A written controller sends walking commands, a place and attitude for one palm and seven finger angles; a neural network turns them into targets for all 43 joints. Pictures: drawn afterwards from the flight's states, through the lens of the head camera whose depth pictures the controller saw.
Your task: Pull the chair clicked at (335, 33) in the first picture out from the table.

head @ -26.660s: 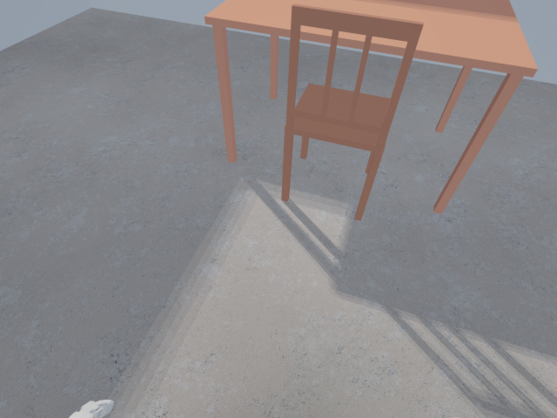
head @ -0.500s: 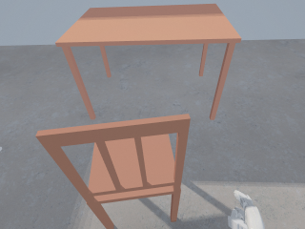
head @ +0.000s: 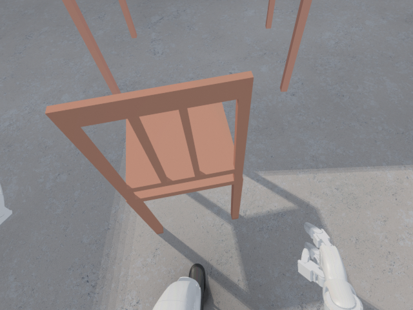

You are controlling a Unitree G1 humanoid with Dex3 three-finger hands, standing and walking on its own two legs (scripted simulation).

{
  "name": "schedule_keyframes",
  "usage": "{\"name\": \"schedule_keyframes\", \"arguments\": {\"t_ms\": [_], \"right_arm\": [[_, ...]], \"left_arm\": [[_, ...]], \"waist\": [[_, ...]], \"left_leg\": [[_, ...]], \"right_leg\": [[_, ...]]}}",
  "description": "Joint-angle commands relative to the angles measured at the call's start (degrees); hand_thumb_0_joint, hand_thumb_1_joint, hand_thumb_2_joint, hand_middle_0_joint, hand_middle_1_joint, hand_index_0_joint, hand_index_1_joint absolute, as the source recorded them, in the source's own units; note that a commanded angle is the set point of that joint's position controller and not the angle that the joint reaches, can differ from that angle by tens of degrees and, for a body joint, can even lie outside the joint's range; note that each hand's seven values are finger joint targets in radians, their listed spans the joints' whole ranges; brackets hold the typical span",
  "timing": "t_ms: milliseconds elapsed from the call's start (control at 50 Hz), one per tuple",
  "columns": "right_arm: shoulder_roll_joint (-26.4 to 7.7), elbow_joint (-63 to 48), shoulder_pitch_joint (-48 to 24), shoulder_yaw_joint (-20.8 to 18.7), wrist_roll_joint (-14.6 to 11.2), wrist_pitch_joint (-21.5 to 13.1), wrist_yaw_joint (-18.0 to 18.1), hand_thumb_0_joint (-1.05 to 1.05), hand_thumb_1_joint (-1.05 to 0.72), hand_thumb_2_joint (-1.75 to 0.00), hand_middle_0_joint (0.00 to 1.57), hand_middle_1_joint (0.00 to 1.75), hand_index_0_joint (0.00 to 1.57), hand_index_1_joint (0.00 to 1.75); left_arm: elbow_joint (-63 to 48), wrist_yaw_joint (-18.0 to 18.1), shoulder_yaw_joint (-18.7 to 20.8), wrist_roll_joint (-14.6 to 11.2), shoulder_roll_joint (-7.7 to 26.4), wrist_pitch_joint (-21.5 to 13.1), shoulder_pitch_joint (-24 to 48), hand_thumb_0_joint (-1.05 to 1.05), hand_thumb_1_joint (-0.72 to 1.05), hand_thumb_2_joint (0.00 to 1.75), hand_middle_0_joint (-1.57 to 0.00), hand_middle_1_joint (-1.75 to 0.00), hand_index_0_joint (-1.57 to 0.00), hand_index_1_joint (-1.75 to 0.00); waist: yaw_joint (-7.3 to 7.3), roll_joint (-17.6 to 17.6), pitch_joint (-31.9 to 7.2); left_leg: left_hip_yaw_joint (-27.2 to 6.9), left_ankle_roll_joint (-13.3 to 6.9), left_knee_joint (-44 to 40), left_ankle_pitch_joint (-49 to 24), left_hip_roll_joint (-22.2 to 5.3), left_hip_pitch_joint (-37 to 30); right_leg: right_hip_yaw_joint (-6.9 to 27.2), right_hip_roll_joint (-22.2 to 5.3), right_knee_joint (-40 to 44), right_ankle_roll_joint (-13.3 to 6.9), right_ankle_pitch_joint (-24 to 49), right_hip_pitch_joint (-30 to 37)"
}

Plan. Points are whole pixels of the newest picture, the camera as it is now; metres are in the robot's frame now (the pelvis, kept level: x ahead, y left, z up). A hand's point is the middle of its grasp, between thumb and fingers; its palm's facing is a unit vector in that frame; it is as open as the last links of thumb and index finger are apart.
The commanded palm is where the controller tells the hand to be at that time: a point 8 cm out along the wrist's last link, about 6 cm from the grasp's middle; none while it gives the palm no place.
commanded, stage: stop stepping back and stand still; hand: left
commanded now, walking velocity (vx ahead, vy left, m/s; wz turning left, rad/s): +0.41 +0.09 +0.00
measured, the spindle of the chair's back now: (151, 153) +0.46 +0.19 -0.08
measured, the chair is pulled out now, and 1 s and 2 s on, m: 0.70 0.70 0.70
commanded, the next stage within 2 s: let the arm hang, fingers relaxed in 1.06 s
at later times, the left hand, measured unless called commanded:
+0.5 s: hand out of the picture +0.07 +0.24 +0.17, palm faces +0.46 -0.76 -0.45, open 7.4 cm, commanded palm +0.02 +0.28 +0.19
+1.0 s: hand out of the picture +0.01 +0.27 +0.17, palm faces +0.58 -0.70 -0.42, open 7.4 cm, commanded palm -0.05 +0.30 +0.19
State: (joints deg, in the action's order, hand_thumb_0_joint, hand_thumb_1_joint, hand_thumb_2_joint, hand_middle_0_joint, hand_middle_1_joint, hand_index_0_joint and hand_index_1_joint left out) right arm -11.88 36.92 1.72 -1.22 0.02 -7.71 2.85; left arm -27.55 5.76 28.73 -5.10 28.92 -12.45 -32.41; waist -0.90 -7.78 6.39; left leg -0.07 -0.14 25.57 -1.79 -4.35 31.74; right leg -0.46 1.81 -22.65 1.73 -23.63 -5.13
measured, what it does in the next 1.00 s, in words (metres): walks backwards: left foot, then right foot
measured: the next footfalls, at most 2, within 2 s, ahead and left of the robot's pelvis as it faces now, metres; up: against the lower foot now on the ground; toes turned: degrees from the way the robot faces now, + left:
left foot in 0.16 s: +0.04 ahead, +0.09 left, +0.00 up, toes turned +3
right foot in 0.30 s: +0.00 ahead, -0.12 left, +0.00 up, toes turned +8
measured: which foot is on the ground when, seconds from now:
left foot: down 0.00-0.00, up 0.02-0.14, down 0.16-0.36, up 0.38-0.54, down 0.56-1.00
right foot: down 0.00-0.18, up 0.20-0.28, down 0.30-1.00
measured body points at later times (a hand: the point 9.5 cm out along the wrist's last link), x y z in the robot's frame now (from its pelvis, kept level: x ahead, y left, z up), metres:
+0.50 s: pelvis -0.09 -0.03 +0.01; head -0.13 -0.03 +0.46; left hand +0.04 +0.27 +0.20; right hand +0.06 -0.27 -0.08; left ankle -0.09 +0.09 -0.69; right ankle -0.04 -0.14 -0.73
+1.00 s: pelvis -0.14 -0.02 +0.01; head -0.16 -0.03 +0.46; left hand -0.03 +0.31 +0.19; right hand +0.04 -0.23 -0.07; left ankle -0.11 +0.10 -0.72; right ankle -0.04 -0.13 -0.72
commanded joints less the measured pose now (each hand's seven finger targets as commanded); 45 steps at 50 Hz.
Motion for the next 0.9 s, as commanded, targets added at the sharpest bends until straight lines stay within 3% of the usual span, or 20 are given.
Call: {"name": "schedule_keyframes", "arguments": {"t_ms": [0, 20, 40, 80, 120, 160, 180, 220, 280, 320, 360, 400, 440, 480, 520, 560, 620, 700, 780, 880], "right_arm": [[-6.5, -10.3, 4.3, -3.3, -3.0, 1.2, 0.6, 0.0, -0.9, -0.9, 0.2, 0.3, 0.2, 0.3], [-6.4, -11.4, 3.0, -3.1, -4.2, 1.1, 0.1, 0.0, -0.9, -0.9, 0.2, 0.3, 0.2, 0.3], [-5.9, -11.7, 1.9, -2.5, -4.1, 1.2, 0.0, 0.0, -0.9, -0.9, 0.2, 0.3, 0.2, 0.3], [-4.9, -10.9, 1.8, -0.7, -2.9, 1.5, 0.8, 0.0, -0.9, -0.9, 0.2, 0.3, 0.2, 0.3], [-6.7, -10.4, 2.4, -0.5, -2.8, -0.2, 2.5, 0.0, -0.9, -0.9, 0.2, 0.3, 0.2, 0.3], [-7.5, -9.2, 8.0, -2.0, -1.6, -1.2, 1.6, 0.0, -0.9, -0.9, 0.2, 0.3, 0.2, 0.3], [-7.5, -8.7, 8.4, -2.4, -1.5, -1.1, 1.0, 0.0, -0.9, -0.9, 0.2, 0.3, 0.2, 0.3], [-6.5, -8.5, 6.2, -1.7, -1.1, -2.3, 1.2, 0.0, -0.9, -0.9, 0.2, 0.3, 0.2, 0.3], [-6.7, -9.0, 5.4, -1.3, -2.0, -2.3, 0.8, 0.0, -0.9, -0.9, 0.2, 0.3, 0.2, 0.3], [-6.1, -9.8, 5.9, -2.1, -2.0, -1.1, 0.8, 0.0, -0.9, -0.9, 0.2, 0.3, 0.2, 0.3], [-7.1, -9.6, 7.0, -3.5, -1.9, 0.3, 1.2, 0.0, -0.9, -0.9, 0.2, 0.3, 0.2, 0.3], [-5.9, -8.7, 6.4, -2.1, -1.2, 0.6, 1.4, 0.0, -0.9, -0.9, 0.2, 0.3, 0.2, 0.3], [-4.8, -8.9, 5.3, -0.3, -0.8, 0.6, 2.3, 0.0, -0.9, -0.9, 0.2, 0.3, 0.2, 0.3], [-5.5, -8.8, 6.0, -0.3, -0.7, -0.6, 3.3, 0.0, -0.9, -0.9, 0.2, 0.3, 0.2, 0.3], [-6.2, -8.9, 7.3, -1.0, -0.6, -2.2, 3.9, 0.0, -0.9, -0.9, 0.2, 0.3, 0.2, 0.3], [-7.4, -9.6, 7.4, -1.5, -0.9, -3.2, 3.4, 0.0, -0.9, -0.9, 0.2, 0.3, 0.2, 0.3], [-5.4, -9.3, 5.4, -1.2, -1.7, -4.1, 3.1, 0.0, -0.9, -0.9, 0.2, 0.3, 0.2, 0.3], [-6.5, -8.6, 6.7, -1.8, -1.4, -4.8, 2.9, 0.0, -0.9, -0.9, 0.2, 0.3, 0.2, 0.3], [-6.3, -7.9, 7.2, -1.5, -1.4, -4.8, 2.8, 0.0, -0.9, -0.9, 0.2, 0.3, 0.2, 0.3], [-6.2, -7.4, 7.3, -1.5, -0.8, -4.8, 2.8, 0.0, -0.9, -0.9, 0.2, 0.3, 0.2, 0.3]], "left_arm": [[-15.0, 0.6, 5.1, -1.4, 8.1, -0.7, -6.6, 0.0, 0.9, 0.9, -0.2, -0.3, -0.2, -0.3], [-13.6, 1.2, 7.1, -0.9, 10.4, -0.4, -7.4, 0.0, 0.9, 0.9, -0.2, -0.3, -0.2, -0.3], [-12.5, 1.4, 6.8, -0.1, 9.0, -0.2, -7.4, 0.0, 0.9, 0.9, -0.2, -0.3, -0.2, -0.3], [-12.3, 2.3, 6.8, 0.9, 8.8, -0.1, -3.5, 0.0, 0.9, 0.9, -0.2, -0.3, -0.2, -0.3], [-13.5, 3.1, 5.4, 1.0, 7.7, -1.6, 2.8, 0.0, 0.9, 0.9, -0.2, -0.3, -0.2, -0.3], [-11.9, 3.8, 3.4, 2.0, 7.2, -1.9, 8.3, 0.0, 0.9, 0.9, -0.2, -0.3, -0.2, -0.3], [-10.2, 3.8, 1.5, 3.0, 6.3, -1.8, 9.4, 0.0, 0.9, 0.9, -0.2, -0.3, -0.2, -0.3], [-10.4, 3.4, 1.4, 2.5, 6.5, -0.9, 7.9, 0.0, 0.9, 0.9, -0.2, -0.3, -0.2, -0.3], [-8.5, 3.1, 0.7, 2.8, 4.2, -1.0, 1.4, 0.0, 0.9, 0.9, -0.2, -0.3, -0.2, -0.3], [-7.4, 3.2, 2.6, 2.7, 6.4, -1.1, -2.5, 0.0, 0.9, 0.9, -0.2, -0.3, -0.2, -0.3], [-9.3, 3.3, 1.4, 2.5, 5.5, -1.1, -0.5, 0.0, 0.9, 0.9, -0.2, -0.3, -0.2, -0.3], [-8.8, 3.8, 2.3, 2.7, 6.1, -1.5, 3.3, 0.0, 0.9, 0.9, -0.2, -0.3, -0.2, -0.3], [-7.1, 4.3, 2.7, 3.0, 6.6, -1.8, 7.0, 0.0, 0.9, 0.9, -0.2, -0.3, -0.2, -0.3], [-6.5, 4.7, 2.0, 3.4, 5.9, -2.9, 9.0, 0.0, 0.9, 0.9, -0.2, -0.3, -0.2, -0.3], [-8.9, 5.1, 1.1, 3.3, 5.4, -3.8, 8.1, 0.0, 0.9, 0.9, -0.2, -0.3, -0.2, -0.3], [-13.6, 5.2, 0.7, 3.7, 4.9, -3.8, 7.4, 0.0, 0.9, 0.9, -0.2, -0.3, -0.2, -0.3], [-11.2, 5.2, 2.1, 4.4, 5.3, -2.3, 3.5, 0.0, 0.9, 0.9, -0.2, -0.3, -0.2, -0.3], [-10.6, 5.1, 0.6, 3.9, 3.9, -2.3, 2.9, 0.0, 0.9, 0.9, -0.2, -0.3, -0.2, -0.3], [-6.8, 5.0, 1.0, 4.1, 3.7, -2.4, 3.5, 0.0, 0.9, 0.9, -0.2, -0.3, -0.2, -0.3], [-5.5, 4.9, -0.6, 4.1, 3.2, -2.5, 8.6, 0.0, 0.9, 0.9, -0.2, -0.3, -0.2, -0.3]], "waist": [[0.59, 33.1, -21.0], [-0.18, 37.5, -19.2], [0.36, 31.0, -15.6], [2.47, 12.9, -10.1], [2.9, -2.9, -9.7], [2.43, -10.2, -12.1], [1.73, -6.1, -11.5], [0.62, -6.6, -9.3], [0.32, 2.0, -7.8], [1.05, 11.5, -6.1], [1.98, 20.7, -1.9], [3.22, 17.7, -2.9], [2.93, 12.4, -3.3], [2.47, 6.8, -3.9], [1.8, 2.8, -4.5], [0.59, -2.0, -7.8], [0.82, -8.3, -9.0], [1.13, 5.0, -8.9], [1.37, 3.8, -5.5], [1.86, 9.2, -3.7]], "left_leg": [[2.6, -0.5, 23.9, 17.3, 5.6, -18.8], [1.5, -1.0, 31.7, 20.9, 7.3, -11.5], [0.3, -1.3, 31.9, 22.6, 5.7, -6.6], [1.0, -2.4, 14.2, 20.0, 4.4, -9.3], [-0.6, -4.5, -3.7, -1.9, 3.5, -22.2], [-11.5, -8.6, -1.5, -29.9, -7.5, -36.1], [-12.6, -9.9, -1.1, -27.1, -8.7, -33.1], [-13.9, -9.2, -4.5, -10.4, -8.1, -20.4], [-8.8, -4.7, -3.3, 24.5, -2.4, -4.5], [-3.3, -1.7, 7.6, 33.2, 3.5, -6.6], [-1.6, 0.4, 30.3, 27.3, 5.9, -13.3], [-2.7, -0.2, 32.5, 24.7, 3.6, -14.4], [-1.5, -1.0, 19.8, 25.3, 2.3, -15.8], [0.1, -1.3, 5.4, 25.4, 3.5, -17.3], [-3.6, -2.1, -5.4, 25.9, 1.8, -16.7], [-11.3, -4.5, -11.8, 24.3, -4.5, -13.6], [-13.0, -4.9, -17.9, 43.7, -6.5, 0.2], [-8.7, -3.7, -10.0, 32.8, -2.7, -4.6], [-7.3, -3.2, -9.7, 37.8, -1.9, -2.8], [-5.3, -2.3, -3.5, 29.9, 0.8, -10.8]], "right_leg": [[-0.4, -13.5, 7.0, -5.5, 38.6, -1.5], [2.8, -15.4, 4.1, -7.1, 46.5, -1.5], [2.4, -17.2, 1.6, -8.6, 48.4, -0.2], [1.3, -15.8, -2.6, -6.6, 43.4, -2.4], [-1.9, -8.6, -15.8, -2.2, 38.6, -6.9], [-1.4, -4.6, -27.4, -1.0, 2.4, -20.3], [0.5, -3.9, -28.4, -0.9, -4.9, -20.5], [0.4, -6.2, -17.1, -0.8, -6.2, -12.9], [-1.1, -5.8, -1.8, -1.0, 7.7, 2.2], [6.5, -11.0, 7.6, -3.2, -6.9, -8.3], [19.8, -20.6, 17.8, -9.8, -20.5, -27.8], [15.8, -21.2, 16.0, -10.5, -15.5, -29.4], [7.5, -16.3, 11.7, -7.6, -11.1, -26.0], [5.1, -12.0, 8.3, -5.5, -11.4, -21.1], [5.0, -10.1, 4.4, -3.9, -7.3, -14.5], [2.0, -5.8, -4.7, -1.7, 2.2, -7.6], [-0.4, -4.9, -11.2, -0.2, 4.1, 2.5], [0.6, -5.3, -3.0, 0.0, 7.3, 2.0], [2.7, -5.7, 0.3, -0.8, -0.5, -1.7], [7.8, -7.4, 7.9, -2.1, -4.2, -10.4]]}}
